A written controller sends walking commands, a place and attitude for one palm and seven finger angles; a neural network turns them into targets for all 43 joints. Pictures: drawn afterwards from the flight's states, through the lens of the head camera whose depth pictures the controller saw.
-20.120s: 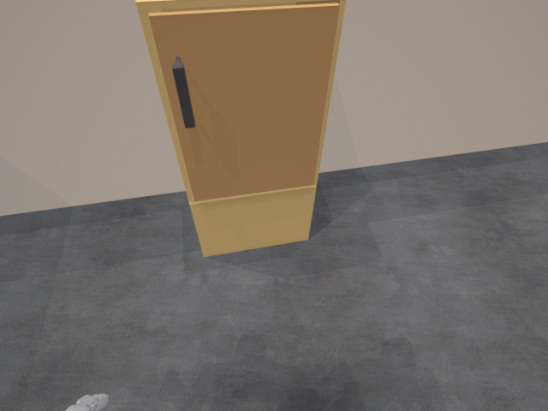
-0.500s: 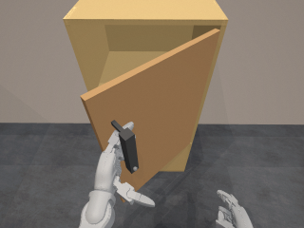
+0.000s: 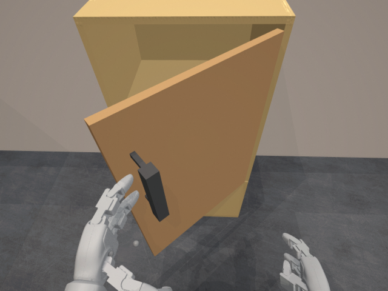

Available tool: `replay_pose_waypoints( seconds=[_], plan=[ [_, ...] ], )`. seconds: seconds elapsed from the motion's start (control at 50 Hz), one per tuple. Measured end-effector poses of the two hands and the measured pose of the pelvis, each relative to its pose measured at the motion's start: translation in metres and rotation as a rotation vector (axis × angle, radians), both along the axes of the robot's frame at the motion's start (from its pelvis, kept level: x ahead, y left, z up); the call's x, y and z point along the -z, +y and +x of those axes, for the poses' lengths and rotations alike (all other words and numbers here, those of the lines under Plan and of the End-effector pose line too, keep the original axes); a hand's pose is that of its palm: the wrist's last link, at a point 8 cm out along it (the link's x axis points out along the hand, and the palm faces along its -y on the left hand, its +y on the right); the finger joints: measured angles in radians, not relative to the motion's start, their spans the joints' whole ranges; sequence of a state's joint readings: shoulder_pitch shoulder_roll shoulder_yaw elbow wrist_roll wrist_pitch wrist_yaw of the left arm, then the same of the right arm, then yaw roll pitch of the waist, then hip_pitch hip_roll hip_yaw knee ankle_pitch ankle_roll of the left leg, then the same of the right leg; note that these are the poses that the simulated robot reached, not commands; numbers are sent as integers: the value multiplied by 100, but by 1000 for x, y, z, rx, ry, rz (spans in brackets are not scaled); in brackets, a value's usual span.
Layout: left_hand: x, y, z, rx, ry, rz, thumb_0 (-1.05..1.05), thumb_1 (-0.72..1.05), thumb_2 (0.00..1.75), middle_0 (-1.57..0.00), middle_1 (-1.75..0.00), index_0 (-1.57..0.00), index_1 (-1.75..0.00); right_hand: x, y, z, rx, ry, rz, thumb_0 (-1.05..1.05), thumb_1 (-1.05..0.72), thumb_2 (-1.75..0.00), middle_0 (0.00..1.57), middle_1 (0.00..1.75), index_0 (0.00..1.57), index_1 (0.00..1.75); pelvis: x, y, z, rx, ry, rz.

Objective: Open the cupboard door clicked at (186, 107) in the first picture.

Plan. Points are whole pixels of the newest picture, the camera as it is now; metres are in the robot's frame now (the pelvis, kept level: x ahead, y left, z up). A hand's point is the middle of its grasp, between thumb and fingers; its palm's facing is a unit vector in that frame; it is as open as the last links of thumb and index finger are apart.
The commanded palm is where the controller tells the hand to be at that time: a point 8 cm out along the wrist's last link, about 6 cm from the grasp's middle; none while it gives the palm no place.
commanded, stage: slide the hand sideways off the handle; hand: left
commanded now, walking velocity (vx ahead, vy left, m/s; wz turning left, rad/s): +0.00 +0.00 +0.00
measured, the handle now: (149, 187) +0.29 +0.10 +0.09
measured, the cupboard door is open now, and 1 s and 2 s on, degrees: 42 42 42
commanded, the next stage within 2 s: draw the hand back to the body in 0.32 s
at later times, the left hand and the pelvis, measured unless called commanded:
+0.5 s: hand (102, 260) +0.16 +0.15 +0.09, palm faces -0.01 -1.00 -0.03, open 16.2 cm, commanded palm +0.14 +0.22 +0.10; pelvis +0.00 +0.00 +0.00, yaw +1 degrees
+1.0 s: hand (51, 242) +0.17 +0.22 +0.13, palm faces +0.10 -0.98 -0.18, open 15.9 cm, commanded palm +0.14 +0.27 +0.16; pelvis +0.00 +0.03 +0.02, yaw +0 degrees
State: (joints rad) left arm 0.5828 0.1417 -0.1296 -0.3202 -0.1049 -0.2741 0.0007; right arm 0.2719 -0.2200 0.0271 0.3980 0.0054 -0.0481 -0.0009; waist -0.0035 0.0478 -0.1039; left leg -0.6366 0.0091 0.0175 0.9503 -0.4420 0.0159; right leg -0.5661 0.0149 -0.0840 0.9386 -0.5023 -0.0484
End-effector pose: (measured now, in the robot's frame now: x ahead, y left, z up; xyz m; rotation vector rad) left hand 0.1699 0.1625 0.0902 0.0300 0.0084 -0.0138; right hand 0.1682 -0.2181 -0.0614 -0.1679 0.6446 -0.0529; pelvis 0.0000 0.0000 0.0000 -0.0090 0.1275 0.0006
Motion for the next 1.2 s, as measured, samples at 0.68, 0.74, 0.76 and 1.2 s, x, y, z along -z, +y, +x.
replay_pose_waypoints(
  seconds=[0.68,0.74,0.76,1.2],
  plan=[
    [-19,68,-18,-16,-32,17,-2,-50,30,-15,-30,-16,-30,-8,9,4,54,-58,-6,2,-90,-90,20,30,20,30,-2,8,-4,-11,-11,-26],
    [-26,75,-19,-21,-30,16,-1,-50,30,-15,-30,-15,-30,-13,18,5,44,-74,3,2,-90,-90,20,30,20,30,-5,13,-3,-11,-22,-29],
    [-28,76,-19,-19,-29,16,-1,-50,30,-15,-30,-15,-30,-15,20,5,39,-80,5,2,-90,-90,20,30,20,30,-6,15,-2,-11,-25,-30],
    [-75,131,-16,-292,13,297,-1,-13,46,-16,-30,-17,-30,-44,44,9,12,-39,-65,2,-90,-90,20,30,20,30,-41,39,8,6,-139,-25]
  ],
)
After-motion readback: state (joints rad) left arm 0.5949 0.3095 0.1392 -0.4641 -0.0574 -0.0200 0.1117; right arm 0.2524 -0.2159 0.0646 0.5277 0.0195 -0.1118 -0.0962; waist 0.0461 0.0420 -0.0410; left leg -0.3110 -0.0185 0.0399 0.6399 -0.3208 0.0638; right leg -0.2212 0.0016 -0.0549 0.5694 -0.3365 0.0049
